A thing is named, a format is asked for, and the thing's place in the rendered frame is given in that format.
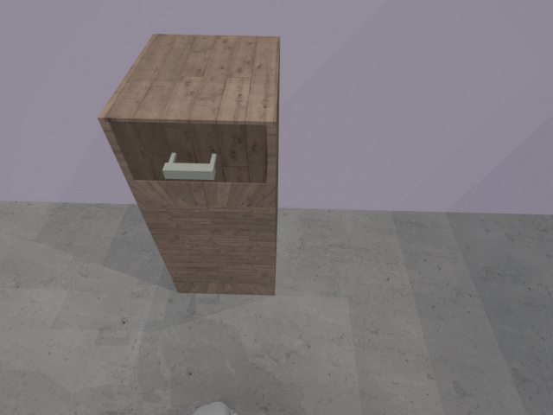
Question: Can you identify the drawer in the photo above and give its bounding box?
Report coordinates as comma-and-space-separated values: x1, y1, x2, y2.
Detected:
111, 122, 268, 183

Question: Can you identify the cabinet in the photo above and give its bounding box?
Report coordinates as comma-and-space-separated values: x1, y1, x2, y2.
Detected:
98, 34, 280, 296

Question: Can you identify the handle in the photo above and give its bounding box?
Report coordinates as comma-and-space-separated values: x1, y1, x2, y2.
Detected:
162, 153, 217, 180

